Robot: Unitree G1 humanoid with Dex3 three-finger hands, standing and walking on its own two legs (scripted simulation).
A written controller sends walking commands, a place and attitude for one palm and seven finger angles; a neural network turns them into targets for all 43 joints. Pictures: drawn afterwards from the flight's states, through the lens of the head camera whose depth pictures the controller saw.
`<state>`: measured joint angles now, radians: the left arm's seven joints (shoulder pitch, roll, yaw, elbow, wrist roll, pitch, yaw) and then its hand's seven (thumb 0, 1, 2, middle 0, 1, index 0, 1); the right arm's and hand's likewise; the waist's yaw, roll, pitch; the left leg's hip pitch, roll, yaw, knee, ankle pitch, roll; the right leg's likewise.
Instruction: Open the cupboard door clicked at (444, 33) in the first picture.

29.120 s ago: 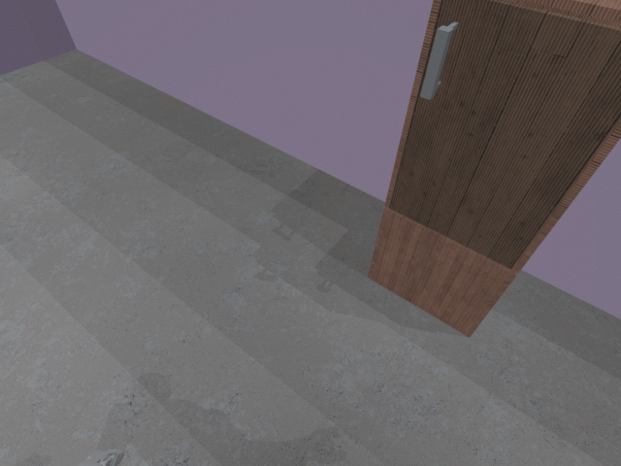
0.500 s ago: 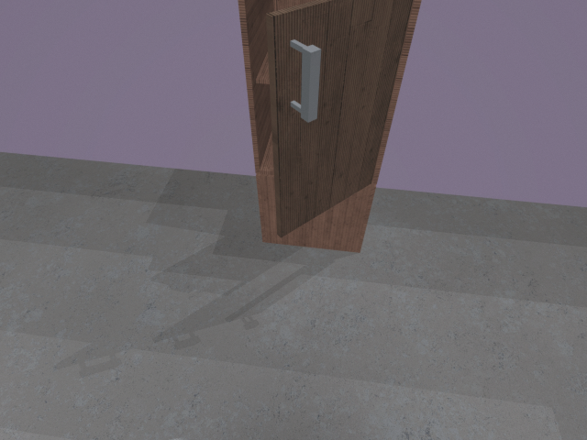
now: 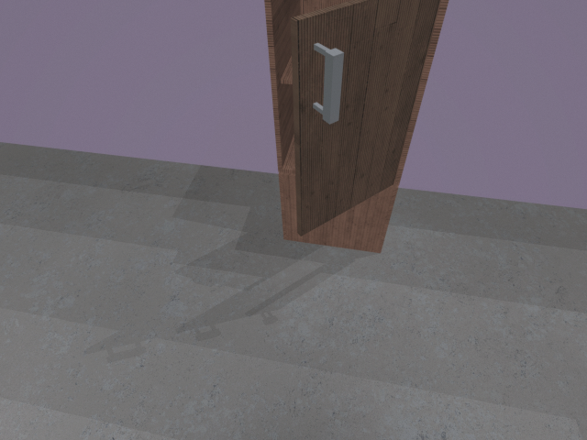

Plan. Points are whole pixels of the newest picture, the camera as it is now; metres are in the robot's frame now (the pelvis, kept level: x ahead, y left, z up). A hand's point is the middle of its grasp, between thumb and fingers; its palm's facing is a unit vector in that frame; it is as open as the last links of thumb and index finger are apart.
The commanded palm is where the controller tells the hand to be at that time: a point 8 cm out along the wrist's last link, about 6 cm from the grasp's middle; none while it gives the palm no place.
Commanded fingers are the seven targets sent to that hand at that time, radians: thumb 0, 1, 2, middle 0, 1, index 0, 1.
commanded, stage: let the arm hang, fingers relaxed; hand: left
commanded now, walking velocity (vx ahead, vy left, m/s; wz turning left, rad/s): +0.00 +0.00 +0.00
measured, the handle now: (325, 83) +0.71 -0.02 +0.13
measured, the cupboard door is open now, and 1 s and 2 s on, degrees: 46 46 46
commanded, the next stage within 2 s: look to check the result in 0.34 s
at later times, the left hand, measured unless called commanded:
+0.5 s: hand out of the picture +0.03 +0.19 -0.17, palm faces +0.02 -0.97 -0.25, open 7.4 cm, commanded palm none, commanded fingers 0.00 0.90 0.90 -0.20 -0.30 -0.20 -0.30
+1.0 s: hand out of the picture +0.08 +0.21 -0.15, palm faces -0.01 -0.95 -0.31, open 7.4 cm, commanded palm none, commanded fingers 0.00 0.90 0.90 -0.20 -0.30 -0.20 -0.30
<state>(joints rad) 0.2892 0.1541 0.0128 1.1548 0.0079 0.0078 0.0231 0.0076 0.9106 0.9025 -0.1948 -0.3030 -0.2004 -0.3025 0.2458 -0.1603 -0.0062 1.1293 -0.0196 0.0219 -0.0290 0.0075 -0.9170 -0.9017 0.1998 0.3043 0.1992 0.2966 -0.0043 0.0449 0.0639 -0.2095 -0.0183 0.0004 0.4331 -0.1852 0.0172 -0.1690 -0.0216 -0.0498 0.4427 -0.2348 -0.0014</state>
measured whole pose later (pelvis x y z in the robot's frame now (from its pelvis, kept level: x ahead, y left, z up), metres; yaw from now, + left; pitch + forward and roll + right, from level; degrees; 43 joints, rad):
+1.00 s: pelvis +0.02 -0.02 +0.01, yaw +0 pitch -2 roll +0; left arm 0.12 0.28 0.02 1.13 0.01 -0.02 0.00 0.01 0.90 0.90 -0.20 -0.30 -0.20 -0.30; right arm 0.09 -0.31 -0.01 1.12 -0.02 0.00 -0.01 0.00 -0.91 -0.90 0.20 0.30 0.20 0.30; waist -0.01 0.03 0.07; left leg -0.16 0.01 -0.01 0.35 -0.16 -0.01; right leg -0.12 0.01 -0.06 0.35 -0.21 -0.03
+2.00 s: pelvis +0.01 -0.01 -0.01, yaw -29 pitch +1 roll +0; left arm 0.18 0.25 0.09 0.94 0.02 0.06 -0.01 0.01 0.90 0.90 -0.20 -0.30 -0.20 -0.30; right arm 0.10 -0.19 -0.04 0.89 -0.03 0.01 -0.05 0.00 -0.91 -0.90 0.20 0.30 0.20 0.30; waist 0.03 -0.03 0.11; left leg -0.27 0.04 -0.01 0.55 -0.29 -0.02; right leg -0.45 0.10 0.09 0.85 -0.46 0.02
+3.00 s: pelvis +0.04 -0.10 +0.00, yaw -66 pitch +1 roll +0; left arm 0.22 0.21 0.07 0.96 0.02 -0.02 -0.02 0.01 0.91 0.90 -0.20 -0.30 -0.20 -0.30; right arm 0.21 -0.24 -0.06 0.95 -0.02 0.02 0.01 0.01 -0.91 -0.90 0.20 0.30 0.20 0.30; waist -0.02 0.00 0.09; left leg -0.48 0.10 0.07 0.90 -0.38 -0.07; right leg -0.19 0.01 0.02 0.45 -0.28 -0.01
